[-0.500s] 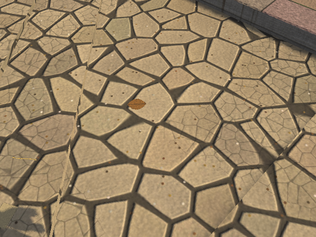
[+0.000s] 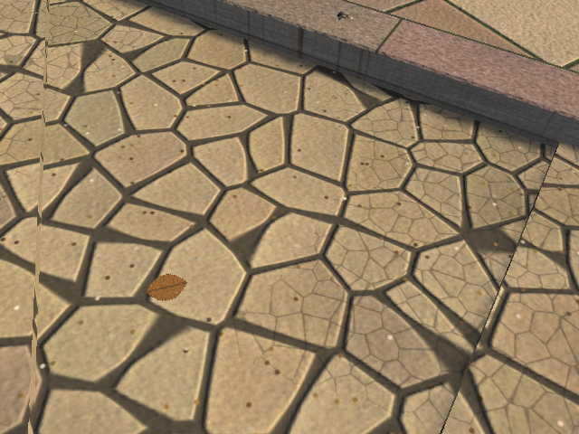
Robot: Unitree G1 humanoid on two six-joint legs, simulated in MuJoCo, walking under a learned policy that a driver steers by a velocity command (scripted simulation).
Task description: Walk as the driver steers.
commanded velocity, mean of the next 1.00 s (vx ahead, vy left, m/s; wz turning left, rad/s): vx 0.33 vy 0.00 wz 0.17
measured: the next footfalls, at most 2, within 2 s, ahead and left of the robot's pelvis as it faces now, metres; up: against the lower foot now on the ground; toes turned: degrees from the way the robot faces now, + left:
right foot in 0.38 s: +0.35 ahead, -0.11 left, +0.00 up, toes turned -5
left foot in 0.88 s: +0.48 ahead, +0.06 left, +0.00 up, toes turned +14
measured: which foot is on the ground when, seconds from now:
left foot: down 0.00-0.38, up 0.40-0.86, down 0.88-1.00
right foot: up 0.00-0.36, down 0.38-0.88, up 0.90-1.00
